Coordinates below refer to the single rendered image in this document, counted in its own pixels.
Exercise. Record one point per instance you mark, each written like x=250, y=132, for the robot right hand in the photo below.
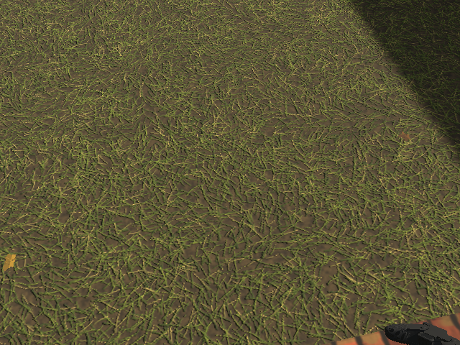
x=419, y=334

